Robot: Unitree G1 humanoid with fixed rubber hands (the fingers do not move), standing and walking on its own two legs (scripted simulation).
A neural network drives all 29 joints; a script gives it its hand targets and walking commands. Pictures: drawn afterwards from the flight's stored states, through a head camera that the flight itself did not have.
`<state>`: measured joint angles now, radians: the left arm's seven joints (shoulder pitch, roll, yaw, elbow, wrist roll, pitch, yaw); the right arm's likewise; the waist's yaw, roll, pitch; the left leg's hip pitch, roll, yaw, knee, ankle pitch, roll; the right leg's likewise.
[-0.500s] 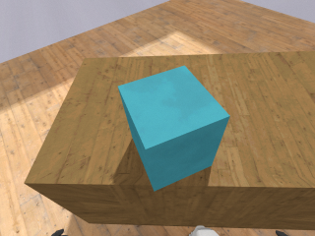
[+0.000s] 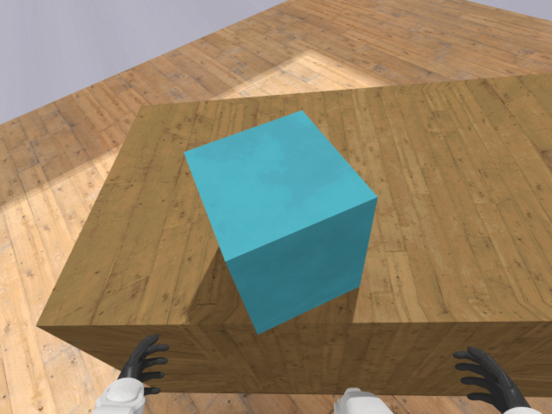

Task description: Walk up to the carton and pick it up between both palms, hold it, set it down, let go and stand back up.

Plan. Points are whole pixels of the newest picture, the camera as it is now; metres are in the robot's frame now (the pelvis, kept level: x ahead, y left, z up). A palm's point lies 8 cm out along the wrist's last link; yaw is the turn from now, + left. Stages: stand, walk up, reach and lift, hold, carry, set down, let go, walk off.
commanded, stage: reach and lift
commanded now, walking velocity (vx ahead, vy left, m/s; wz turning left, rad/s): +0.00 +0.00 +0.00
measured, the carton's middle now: (279, 225) +0.40 +0.03 +0.02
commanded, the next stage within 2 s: none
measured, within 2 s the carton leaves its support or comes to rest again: neither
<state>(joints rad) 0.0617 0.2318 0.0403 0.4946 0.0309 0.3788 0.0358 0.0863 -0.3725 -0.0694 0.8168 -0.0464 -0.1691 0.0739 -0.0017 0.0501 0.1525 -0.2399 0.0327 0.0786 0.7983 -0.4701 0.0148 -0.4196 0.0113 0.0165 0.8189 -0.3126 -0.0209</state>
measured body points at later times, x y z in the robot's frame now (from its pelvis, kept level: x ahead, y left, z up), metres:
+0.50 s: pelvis +0.01 +0.01 +0.03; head +0.03 +0.00 +0.48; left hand +0.18 +0.27 -0.03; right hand +0.19 -0.26 -0.06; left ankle -0.02 +0.13 -0.70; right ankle +0.08 -0.10 -0.70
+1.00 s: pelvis +0.03 +0.02 +0.03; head +0.03 +0.01 +0.48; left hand +0.19 +0.23 -0.02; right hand +0.22 -0.25 -0.02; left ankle -0.02 +0.13 -0.70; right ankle +0.08 -0.10 -0.70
